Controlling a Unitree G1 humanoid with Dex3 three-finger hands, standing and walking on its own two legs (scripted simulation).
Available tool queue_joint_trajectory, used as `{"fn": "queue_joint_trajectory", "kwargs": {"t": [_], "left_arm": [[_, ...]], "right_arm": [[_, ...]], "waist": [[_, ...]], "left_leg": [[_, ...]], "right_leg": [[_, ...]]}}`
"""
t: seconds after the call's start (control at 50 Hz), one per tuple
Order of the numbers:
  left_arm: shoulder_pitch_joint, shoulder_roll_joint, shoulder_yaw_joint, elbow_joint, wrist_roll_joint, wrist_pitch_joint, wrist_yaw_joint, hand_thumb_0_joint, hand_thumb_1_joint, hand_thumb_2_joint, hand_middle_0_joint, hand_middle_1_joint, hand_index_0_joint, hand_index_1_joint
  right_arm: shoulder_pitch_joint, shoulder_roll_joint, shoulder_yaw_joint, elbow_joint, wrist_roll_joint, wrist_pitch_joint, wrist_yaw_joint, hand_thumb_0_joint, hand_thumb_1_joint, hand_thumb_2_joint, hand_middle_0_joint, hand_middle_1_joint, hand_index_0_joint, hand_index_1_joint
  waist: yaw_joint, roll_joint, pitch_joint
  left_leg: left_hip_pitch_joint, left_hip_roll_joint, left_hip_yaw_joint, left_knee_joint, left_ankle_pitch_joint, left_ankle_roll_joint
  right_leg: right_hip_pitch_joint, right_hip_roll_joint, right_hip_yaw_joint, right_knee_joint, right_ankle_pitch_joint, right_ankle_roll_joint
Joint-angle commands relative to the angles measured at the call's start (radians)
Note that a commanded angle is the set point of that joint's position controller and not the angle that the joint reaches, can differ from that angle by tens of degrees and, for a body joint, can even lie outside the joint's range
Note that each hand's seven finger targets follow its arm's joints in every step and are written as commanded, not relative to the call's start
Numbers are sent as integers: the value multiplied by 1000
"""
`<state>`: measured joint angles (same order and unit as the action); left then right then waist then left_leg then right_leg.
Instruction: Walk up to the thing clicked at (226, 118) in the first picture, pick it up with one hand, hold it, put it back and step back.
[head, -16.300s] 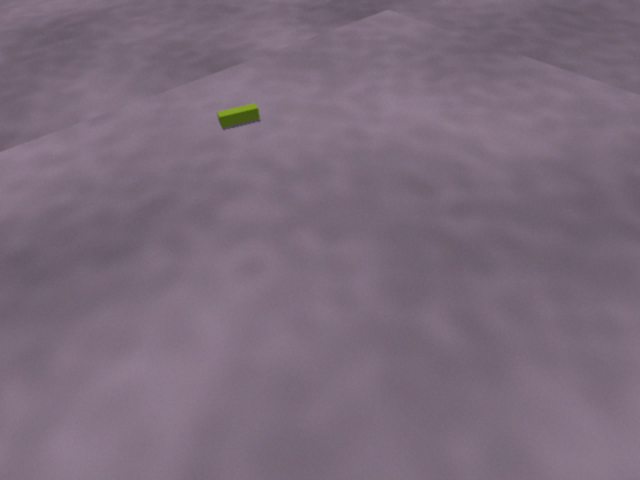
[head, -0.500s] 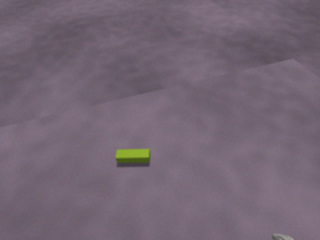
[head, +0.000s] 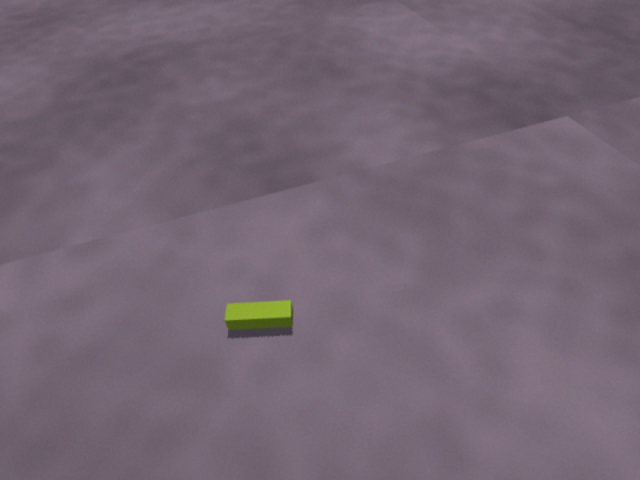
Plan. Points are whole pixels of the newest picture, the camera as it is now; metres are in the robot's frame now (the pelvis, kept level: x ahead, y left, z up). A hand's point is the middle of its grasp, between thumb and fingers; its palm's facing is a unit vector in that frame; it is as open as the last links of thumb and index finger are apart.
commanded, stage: stand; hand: left
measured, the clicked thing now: (259, 315) +0.79 +0.26 -0.75
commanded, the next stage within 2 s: walk up in 0.56 s
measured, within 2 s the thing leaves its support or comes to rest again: neither
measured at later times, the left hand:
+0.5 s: hand out of the picture +0.08 +0.24 -0.16, palm faces -0.02 -0.94 -0.34, open 7.4 cm
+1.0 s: hand out of the picture +0.12 +0.33 -0.17, palm faces -0.05 -0.94 -0.34, open 7.4 cm
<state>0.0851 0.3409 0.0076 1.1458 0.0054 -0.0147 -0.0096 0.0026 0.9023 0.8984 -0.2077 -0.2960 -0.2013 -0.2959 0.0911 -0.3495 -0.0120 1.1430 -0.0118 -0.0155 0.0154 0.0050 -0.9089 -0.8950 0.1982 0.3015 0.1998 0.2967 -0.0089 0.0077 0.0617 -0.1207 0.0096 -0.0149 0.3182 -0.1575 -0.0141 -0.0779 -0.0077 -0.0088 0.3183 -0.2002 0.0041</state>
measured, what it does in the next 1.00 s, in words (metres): walks ahead: left foot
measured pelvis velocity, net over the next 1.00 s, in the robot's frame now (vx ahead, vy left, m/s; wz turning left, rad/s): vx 0.10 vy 0.05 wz -0.01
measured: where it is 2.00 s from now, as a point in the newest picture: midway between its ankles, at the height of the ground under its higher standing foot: (342, 473)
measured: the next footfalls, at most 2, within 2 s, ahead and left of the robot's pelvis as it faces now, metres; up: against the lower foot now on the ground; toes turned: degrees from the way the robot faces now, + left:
left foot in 0.82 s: +0.16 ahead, +0.15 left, +0.00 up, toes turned +4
right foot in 1.28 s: +0.30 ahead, -0.14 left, +0.00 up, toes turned -2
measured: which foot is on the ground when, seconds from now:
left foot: down 0.00-0.62, up 0.64-0.80, down 0.82-1.00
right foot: down 0.00-0.84, up 0.86-1.00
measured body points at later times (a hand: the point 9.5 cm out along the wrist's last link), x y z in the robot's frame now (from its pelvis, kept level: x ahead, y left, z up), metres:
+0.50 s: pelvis +0.00 -0.01 +0.00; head +0.01 -0.01 +0.45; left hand +0.08 +0.29 -0.13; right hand +0.08 -0.31 -0.14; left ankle +0.01 +0.13 -0.75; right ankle -0.01 -0.12 -0.75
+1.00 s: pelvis +0.10 +0.05 -0.01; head +0.11 +0.07 +0.44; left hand +0.12 +0.38 -0.15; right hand +0.13 -0.28 -0.11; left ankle +0.12 +0.15 -0.75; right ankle +0.09 -0.10 -0.69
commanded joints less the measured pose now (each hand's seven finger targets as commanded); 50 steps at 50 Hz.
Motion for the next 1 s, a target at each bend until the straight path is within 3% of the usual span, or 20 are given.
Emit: {"fn": "queue_joint_trajectory", "kwargs": {"t": [0.0,0.22,0.46,0.52,0.54,0.56,0.58,0.6,0.62,0.64,0.7,0.74,0.78,0.8,0.82,0.84,0.86,0.9,0.92,0.98], "left_arm": [[-35,223,37,-54,1,-19,13,0,900,900,-200,-300,-200,-300],[-26,230,35,-59,-2,-24,17,0,900,900,-200,-300,-200,-300],[-13,231,33,-61,-1,-22,18,0,900,900,-200,-300,-200,-300],[-25,232,35,-66,1,-24,18,0,900,900,-200,-300,-200,-300],[64,294,86,-110,13,-31,-2,0,900,900,-200,-300,-200,-300],[118,302,96,-99,26,-33,-8,0,900,900,-200,-300,-200,-300],[153,332,116,-100,31,-35,-10,0,900,900,-200,-300,-200,-300],[169,357,131,-119,32,-39,-9,0,900,900,-200,-300,-200,-300],[152,364,137,-148,36,-47,-9,0,900,900,-200,-300,-200,-300],[151,334,131,-164,30,-50,-9,0,900,900,-200,-300,-200,-300],[98,330,129,-226,31,-55,-19,0,900,900,-200,-300,-200,-300],[69,320,119,-259,26,-49,-29,0,900,900,-200,-300,-200,-300],[37,281,105,-294,21,-38,-33,0,900,900,-200,-300,-200,-300],[100,215,85,-300,19,-32,-34,0,900,900,-200,-300,-200,-300],[148,164,73,-310,8,-30,-29,0,900,900,-200,-300,-200,-300],[143,279,96,-290,14,-20,-16,0,900,900,-200,-300,-200,-300],[182,301,91,-275,4,-18,-17,0,900,900,-200,-300,-200,-300],[259,304,99,-236,-1,-20,-25,0,900,900,-200,-300,-200,-300],[275,305,100,-222,2,-19,-30,0,900,900,-200,-300,-200,-300],[259,287,102,-242,13,-14,-46,0,900,900,-200,-300,-200,-300]], "right_arm": [[-55,-209,-34,-59,1,-22,-16,0,-900,-900,200,300,200,300],[-18,-210,-27,-50,4,-20,-21,0,-900,-900,200,300,200,300],[-20,-211,-19,-57,6,-15,-22,0,-900,-900,200,300,200,300],[-22,-207,-18,-65,5,-16,-21,0,-900,-900,200,300,200,300],[28,-271,-67,-118,-10,-27,-3,0,-900,-900,200,300,200,300],[10,-265,-72,-130,-20,-29,5,0,-900,-900,200,300,200,300],[-30,-244,-73,-157,-23,-24,11,0,-900,-900,200,300,200,300],[-83,-237,-78,-192,-33,-18,16,0,-900,-900,200,300,200,300],[-72,-240,-81,-202,-33,-22,20,0,-900,-900,200,300,200,300],[-50,-244,-85,-200,-29,-30,23,0,-900,-900,200,300,200,300],[24,-223,-92,-218,-24,-49,38,0,-900,-900,200,300,200,300],[82,-218,-109,-220,-27,-52,41,0,-900,-900,200,300,200,300],[278,-245,-139,-174,-29,-55,28,0,-900,-900,200,300,200,300],[392,-309,-167,-157,-38,-59,13,0,-900,-900,200,300,200,300],[415,-411,-179,-185,-48,-69,7,0,-900,-900,200,300,200,300],[300,-420,-178,-228,-18,-69,9,0,-900,-900,200,300,200,300],[213,-381,-161,-261,-9,-70,9,0,-900,-900,200,300,200,300],[155,-319,-137,-303,-8,-77,6,0,-900,-900,200,300,200,300],[167,-305,-130,-299,-5,-82,6,0,-900,-900,200,300,200,300],[209,-310,-133,-313,-6,-92,8,0,-900,-900,200,300,200,300]], "waist": [[13,2,-53],[4,-21,-107],[7,-5,-75],[4,-20,-86],[20,-42,-169],[48,-53,-122],[79,-123,-28],[106,-175,93],[97,-137,150],[85,-83,153],[42,-147,67],[4,-146,32],[-100,-53,-41],[-147,173,-111],[-132,349,-98],[-89,146,-46],[-35,75,14],[11,89,53],[7,109,61],[-4,119,60]], "left_leg": [[-22,109,-104,-81,-18,28],[28,115,-89,-25,160,27],[24,117,-88,-33,113,26],[24,119,-85,-27,153,26],[7,47,-37,91,-258,86],[-135,41,-24,152,-394,91],[-345,0,36,257,-408,69],[-504,20,22,436,-338,51],[-549,65,-29,474,-288,45],[-547,77,-37,458,-282,40],[-353,90,-10,354,-269,33],[-161,58,37,259,-157,26],[166,-3,91,156,-15,18],[301,79,-37,54,-182,56],[260,351,-588,-154,-455,140],[70,401,-640,-184,-634,219],[35,383,-527,-164,-585,231],[-30,303,-346,-135,-450,190],[-69,273,-267,-146,-371,177],[-58,269,-181,-158,-245,201]], "right_leg": [[-26,-112,88,-70,3,-21],[0,-125,97,-54,170,-25],[-25,-120,98,-72,121,-22],[-14,-123,96,-63,169,-23],[59,-70,96,-14,-243,-69],[80,-127,180,-50,-435,-110],[136,-198,294,-129,-596,-156],[102,-317,432,-220,-635,-211],[81,-367,467,-231,-537,-259],[90,-335,413,-211,-398,-263],[36,-269,244,-148,-162,-227],[-98,-211,142,-68,-98,-189],[-290,-120,43,195,-47,-132],[-393,-29,-23,512,-102,-98],[-579,126,59,736,-400,-57],[-507,34,197,797,-369,-74],[-537,-3,188,846,-282,-74],[-491,-47,175,771,-187,-57],[-455,-49,159,732,-141,-45],[-434,-57,121,622,-95,-4]]}}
